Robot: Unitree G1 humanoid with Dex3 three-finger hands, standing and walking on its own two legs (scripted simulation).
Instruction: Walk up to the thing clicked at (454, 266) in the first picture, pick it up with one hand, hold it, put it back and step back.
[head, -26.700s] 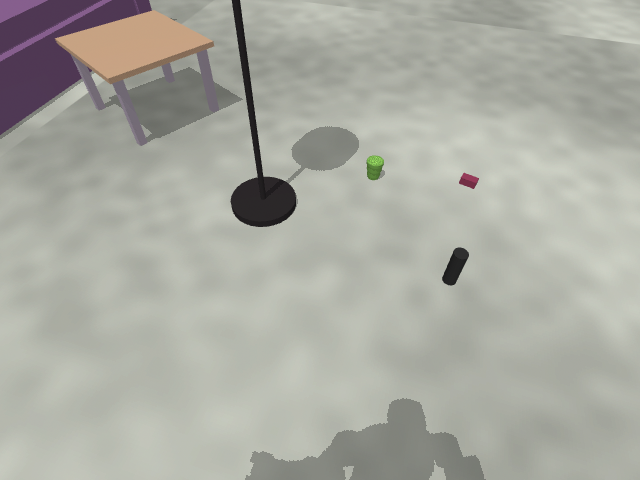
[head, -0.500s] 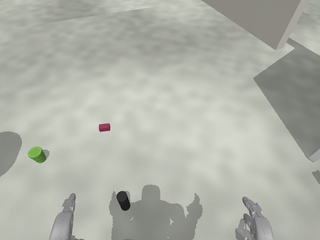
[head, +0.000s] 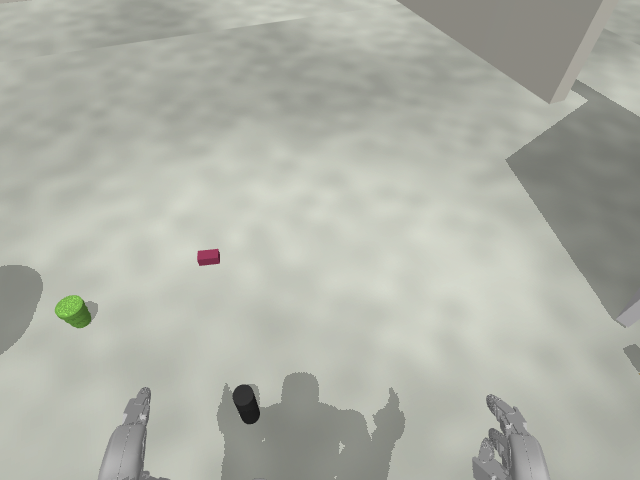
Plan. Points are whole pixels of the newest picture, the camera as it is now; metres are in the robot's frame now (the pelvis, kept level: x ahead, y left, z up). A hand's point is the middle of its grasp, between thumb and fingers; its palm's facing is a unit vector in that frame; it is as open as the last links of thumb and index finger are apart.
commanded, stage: stand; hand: left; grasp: from the side
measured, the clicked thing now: (247, 405) +0.41 +0.20 -0.64
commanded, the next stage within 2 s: none
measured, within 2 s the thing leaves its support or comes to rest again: neither
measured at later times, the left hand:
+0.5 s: hand out of the picture +0.13 +0.21 -0.10, palm faces -0.02 -0.94 -0.33, open 8.5 cm
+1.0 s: hand out of the picture +0.02 +0.26 -0.11, palm faces -0.01 -0.94 -0.35, open 7.4 cm
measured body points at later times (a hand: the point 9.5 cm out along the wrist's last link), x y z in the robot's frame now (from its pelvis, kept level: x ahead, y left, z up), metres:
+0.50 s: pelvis -0.02 +0.00 +0.01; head +0.00 +0.01 +0.46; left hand +0.13 +0.26 -0.08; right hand +0.13 -0.26 -0.09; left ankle +0.00 +0.13 -0.69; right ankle +0.00 -0.14 -0.69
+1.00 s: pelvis -0.02 +0.01 +0.05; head -0.02 +0.01 +0.50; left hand +0.03 +0.31 -0.08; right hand +0.04 -0.27 -0.09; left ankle +0.00 +0.13 -0.69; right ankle +0.00 -0.14 -0.69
